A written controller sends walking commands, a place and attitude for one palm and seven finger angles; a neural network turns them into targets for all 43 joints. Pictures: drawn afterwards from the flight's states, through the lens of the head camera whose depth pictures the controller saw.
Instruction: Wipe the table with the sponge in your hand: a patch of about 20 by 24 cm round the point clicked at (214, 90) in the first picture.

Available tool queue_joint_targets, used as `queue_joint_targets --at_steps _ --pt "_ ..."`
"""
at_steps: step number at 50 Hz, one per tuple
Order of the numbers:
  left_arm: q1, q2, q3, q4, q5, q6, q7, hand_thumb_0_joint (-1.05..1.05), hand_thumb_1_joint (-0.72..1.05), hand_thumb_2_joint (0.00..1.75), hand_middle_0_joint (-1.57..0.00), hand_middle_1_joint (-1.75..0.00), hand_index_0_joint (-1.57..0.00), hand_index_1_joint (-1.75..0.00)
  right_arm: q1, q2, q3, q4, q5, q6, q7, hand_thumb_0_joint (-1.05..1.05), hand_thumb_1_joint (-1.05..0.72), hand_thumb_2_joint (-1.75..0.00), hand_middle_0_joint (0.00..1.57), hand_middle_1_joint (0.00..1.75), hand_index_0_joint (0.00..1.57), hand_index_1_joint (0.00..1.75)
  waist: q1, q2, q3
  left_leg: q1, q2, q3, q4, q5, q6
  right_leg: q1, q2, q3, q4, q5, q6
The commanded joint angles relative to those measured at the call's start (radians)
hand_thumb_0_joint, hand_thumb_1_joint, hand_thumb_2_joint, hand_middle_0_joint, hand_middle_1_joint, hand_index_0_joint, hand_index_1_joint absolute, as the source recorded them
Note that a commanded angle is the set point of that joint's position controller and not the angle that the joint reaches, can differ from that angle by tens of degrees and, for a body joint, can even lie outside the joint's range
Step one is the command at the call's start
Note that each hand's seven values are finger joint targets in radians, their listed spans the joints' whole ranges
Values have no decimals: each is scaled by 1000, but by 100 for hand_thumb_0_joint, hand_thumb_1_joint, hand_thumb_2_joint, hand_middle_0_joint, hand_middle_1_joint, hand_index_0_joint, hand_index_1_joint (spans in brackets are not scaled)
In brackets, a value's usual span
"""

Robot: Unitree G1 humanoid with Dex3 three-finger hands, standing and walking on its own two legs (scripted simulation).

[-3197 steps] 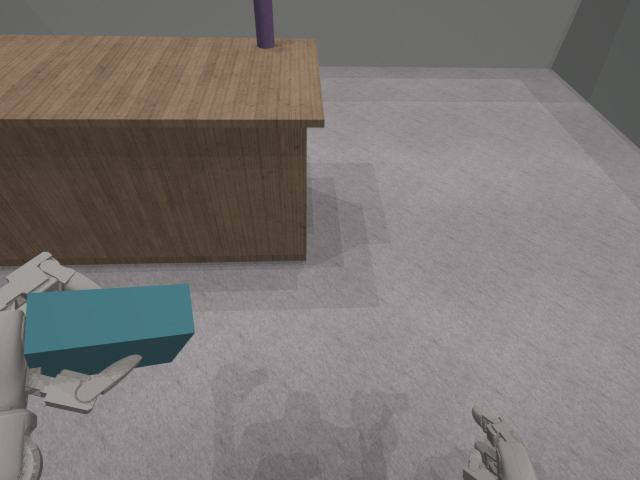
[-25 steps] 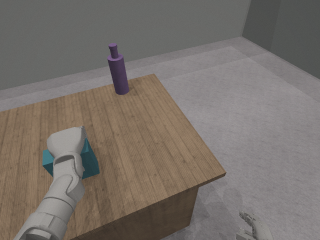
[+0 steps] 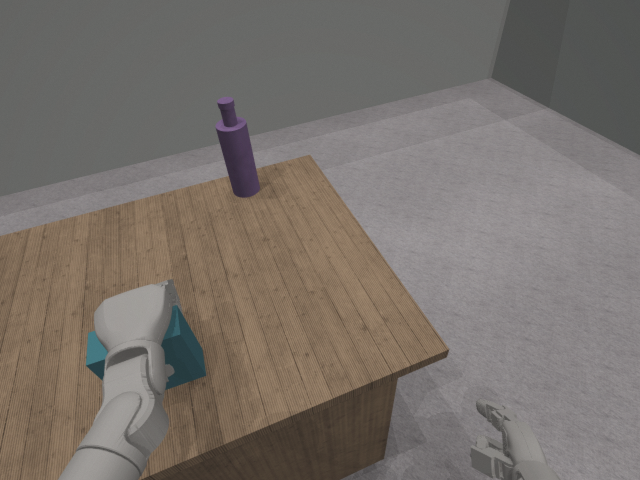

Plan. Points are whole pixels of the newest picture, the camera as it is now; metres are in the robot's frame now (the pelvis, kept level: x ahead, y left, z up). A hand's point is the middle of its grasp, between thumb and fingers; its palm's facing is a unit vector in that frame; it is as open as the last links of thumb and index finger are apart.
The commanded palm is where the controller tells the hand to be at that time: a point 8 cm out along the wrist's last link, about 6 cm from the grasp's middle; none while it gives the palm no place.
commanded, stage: wipe back along the first lane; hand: left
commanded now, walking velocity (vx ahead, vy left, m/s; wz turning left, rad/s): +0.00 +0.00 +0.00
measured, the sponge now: (157, 363) +0.27 +0.28 -0.02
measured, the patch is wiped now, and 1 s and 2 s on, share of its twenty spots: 1.00 1.00 1.00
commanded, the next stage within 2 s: lift the sponge slowly off the table in 0.30 s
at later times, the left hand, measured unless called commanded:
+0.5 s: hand (158, 369) +0.23 +0.24 +0.04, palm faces +0.01 -0.10 -0.99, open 9.4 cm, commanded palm +0.20 +0.23 +0.07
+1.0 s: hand (160, 376) +0.22 +0.23 +0.04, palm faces -0.01 -0.14 -0.99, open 9.3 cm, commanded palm +0.20 +0.23 +0.11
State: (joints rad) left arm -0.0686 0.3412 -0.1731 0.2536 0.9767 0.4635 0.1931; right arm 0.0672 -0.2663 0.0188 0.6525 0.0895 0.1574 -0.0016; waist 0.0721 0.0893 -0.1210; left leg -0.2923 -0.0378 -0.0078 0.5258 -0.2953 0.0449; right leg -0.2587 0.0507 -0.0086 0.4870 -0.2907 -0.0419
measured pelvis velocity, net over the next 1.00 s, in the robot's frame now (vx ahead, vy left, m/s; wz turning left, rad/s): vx -0.01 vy -0.01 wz -0.01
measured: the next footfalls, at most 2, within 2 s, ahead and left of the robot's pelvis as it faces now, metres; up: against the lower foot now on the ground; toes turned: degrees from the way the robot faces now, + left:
none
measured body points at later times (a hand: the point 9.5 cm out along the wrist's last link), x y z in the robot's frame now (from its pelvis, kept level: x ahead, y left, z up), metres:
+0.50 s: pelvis -0.01 -0.01 +0.00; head -0.04 -0.04 +0.45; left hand +0.23 +0.24 +0.09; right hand +0.23 -0.21 -0.07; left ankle -0.02 +0.09 -0.74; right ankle -0.03 -0.10 -0.74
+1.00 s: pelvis -0.01 -0.01 +0.00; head -0.04 -0.05 +0.45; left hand +0.22 +0.23 +0.10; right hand +0.23 -0.22 -0.07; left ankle -0.02 +0.09 -0.74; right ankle -0.03 -0.10 -0.74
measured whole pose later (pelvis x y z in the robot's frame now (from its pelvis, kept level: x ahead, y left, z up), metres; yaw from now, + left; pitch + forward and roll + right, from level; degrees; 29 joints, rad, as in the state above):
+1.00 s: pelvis -0.01 -0.01 +0.00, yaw -1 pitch -2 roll +0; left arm 0.11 0.34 -0.22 0.02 0.95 0.49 0.13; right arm 0.01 -0.26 0.02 0.67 0.07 0.12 -0.01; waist 0.10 0.10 -0.06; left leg -0.18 -0.03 0.00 0.47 -0.26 0.03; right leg -0.16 0.06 0.00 0.46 -0.27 -0.06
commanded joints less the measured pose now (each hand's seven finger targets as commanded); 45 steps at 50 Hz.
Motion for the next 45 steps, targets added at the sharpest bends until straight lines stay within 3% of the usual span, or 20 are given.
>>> queue_joint_targets --at_steps 1,3,4,8,11,13,14,18,19,22,23,26,28,29,31,35,37,38,41,45 --pt "-21 36 -1 -92 -49 15 -29 0 10 130 -120 -160 -120 -160 -206 -108 -36 -172 0 -50 2 0 -90 -90 20 30 20 30 -2 -179 -96 42 11 -39 -42 291 4 90 -15 45 -42 403 -32" --pt "11 60 23 -109 -44 24 -25 0 10 130 -120 -160 -120 -160 -217 -109 -38 -170 0 -51 5 0 -90 -90 20 30 20 30 10 -168 -94 48 14 -46 -47 297 2 93 -12 52 -41 393 -37" --pt "28 12 -26 -130 -47 27 -28 0 10 130 -120 -160 -120 -160 -224 -101 -35 -179 0 -52 7 0 -90 -90 20 30 20 30 6 -160 -101 55 11 -38 -43 303 4 101 -16 44 -37 406 -33" --pt "78 40 -2 -161 -46 32 -31 0 10 130 -120 -160 -120 -160 -231 -101 -35 -178 0 -53 12 0 -90 -90 20 30 20 30 13 -163 -92 57 11 -41 -47 295 3 106 -12 60 -41 399 -36" --pt "121 11 -33 -191 -52 32 -33 0 10 130 -120 -160 -120 -160 -245 -92 -29 -186 1 -54 16 0 -90 -90 20 30 20 30 13 -161 -74 56 11 -38 -49 290 4 106 -14 54 -42 395 -33" --pt "134 32 -13 -208 -48 36 -30 0 10 130 -120 -160 -120 -160 -255 -96 -32 -185 0 -53 20 0 -90 -90 20 30 20 30 19 -150 -62 57 14 -45 -54 284 2 96 -11 65 -47 375 -38" --pt "128 -6 -53 -216 -47 39 -31 0 10 130 -120 -160 -120 -160 -255 -90 -30 -186 1 -52 20 0 -90 -90 20 30 20 30 12 -153 -60 60 14 -41 -55 279 3 91 -11 56 -45 360 -35" --pt "133 24 -28 -232 -40 44 -27 0 10 130 -120 -160 -120 -160 -267 -94 -31 -182 0 -52 21 0 -90 -90 20 30 20 30 19 -152 -49 65 14 -46 -63 249 4 81 -5 70 -58 313 -39" --pt "153 6 -42 -240 -47 44 -27 0 10 130 -120 -160 -120 -160 -266 -88 -30 -190 1 -52 22 0 -90 -90 20 30 20 30 19 -160 -52 59 13 -42 -63 245 6 93 -8 62 -55 310 -35" --pt "74 49 -11 -232 -35 54 -22 0 10 130 -120 -160 -120 -160 -274 -92 -27 -175 0 -50 12 0 -90 -90 20 30 20 30 15 -158 -35 58 12 -45 -72 213 4 74 -6 79 -70 263 -36" --pt "43 63 -3 -253 -26 58 -21 0 10 130 -120 -160 -120 -160 -279 -97 -29 -174 -3 -49 11 0 -90 -90 20 30 20 30 16 -120 -36 65 12 -47 -78 204 4 69 -4 84 -72 240 -40" --pt "20 40 -27 -255 -24 64 -23 0 10 130 -120 -160 -120 -160 -284 -87 -26 -179 -2 -53 6 0 -90 -90 20 30 20 30 17 -118 -42 76 11 -48 -83 200 7 70 -5 64 -74 205 -39" --pt "-9 94 22 -273 -17 58 -23 0 10 130 -120 -160 -120 -160 -284 -93 -29 -170 -6 -56 3 0 -90 -90 20 30 20 30 22 -97 -66 87 10 -53 -85 207 8 84 -2 82 -75 212 -45" --pt "8 66 -1 -288 -21 53 -24 0 10 130 -120 -160 -120 -160 -288 -86 -28 -178 -8 -60 2 0 -90 -90 20 30 20 30 24 -88 -84 94 7 -44 -79 222 11 104 -7 74 -69 240 -42" --pt "35 74 7 -300 -26 43 -29 0 10 130 -120 -160 -120 -160 -288 -85 -27 -179 -8 -65 4 0 -90 -90 20 30 20 30 27 -102 -97 97 5 -44 -75 245 11 125 -9 82 -68 285 -42" --pt "17 90 22 -319 -24 33 -33 0 10 130 -120 -160 -120 -160 -288 -86 -28 -176 -12 -71 0 0 -90 -90 20 30 20 30 25 -126 -74 99 8 -49 -83 234 14 115 -7 81 -80 257 -40" --pt "-2 86 13 -343 -24 29 -34 0 10 130 -120 -160 -120 -160 -292 -85 -29 -175 -14 -75 -1 0 -90 -90 20 30 20 30 22 -116 -67 110 8 -47 -85 237 15 112 -9 86 -88 268 -40" --pt "-19 122 46 -363 -23 25 -33 0 10 130 -120 -160 -120 -160 -294 -91 -31 -172 -16 -77 -2 0 -90 -90 20 30 20 30 26 -106 -75 115 8 -52 -91 235 15 121 -6 99 -91 261 -44" --pt "1 92 18 -395 -22 17 -33 0 10 130 -120 -160 -120 -160 -298 -81 -31 -175 -16 -85 1 0 -90 -90 20 30 20 30 28 -92 -81 129 6 -47 -91 255 16 132 -9 89 -87 283 -43" --pt "-40 117 29 -422 -10 15 -34 0 10 130 -120 -160 -120 -160 -303 -82 -31 -167 -18 -92 -1 0 -90 -90 20 30 20 30 24 -94 -69 143 11 -53 -97 256 16 122 -7 92 -96 267 -44"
